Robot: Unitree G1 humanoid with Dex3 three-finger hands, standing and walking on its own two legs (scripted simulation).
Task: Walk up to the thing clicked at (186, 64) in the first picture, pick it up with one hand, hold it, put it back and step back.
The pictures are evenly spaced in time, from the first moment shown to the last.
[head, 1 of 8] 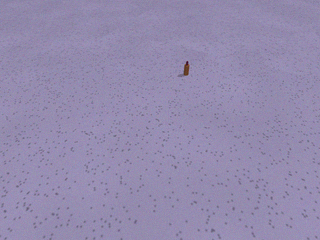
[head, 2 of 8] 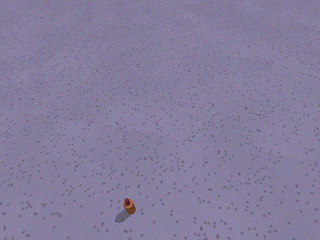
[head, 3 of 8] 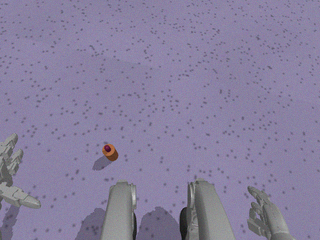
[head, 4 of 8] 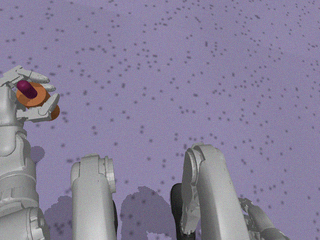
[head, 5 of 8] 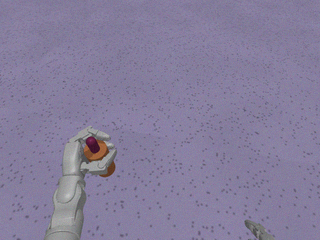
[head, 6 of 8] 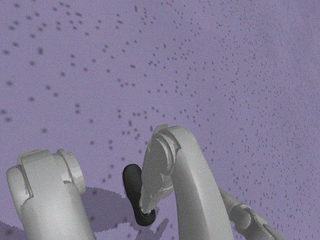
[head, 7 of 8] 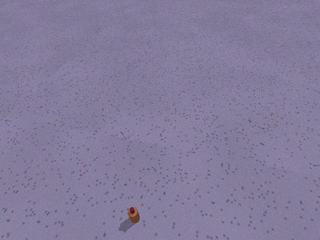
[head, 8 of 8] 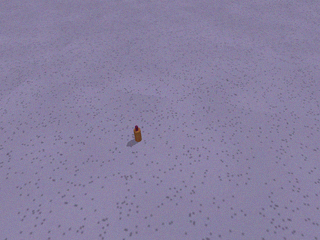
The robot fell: no
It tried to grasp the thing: yes
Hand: left
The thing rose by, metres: 0.69
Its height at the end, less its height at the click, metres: +0.00
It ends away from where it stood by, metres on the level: 0.02
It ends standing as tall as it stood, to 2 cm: yes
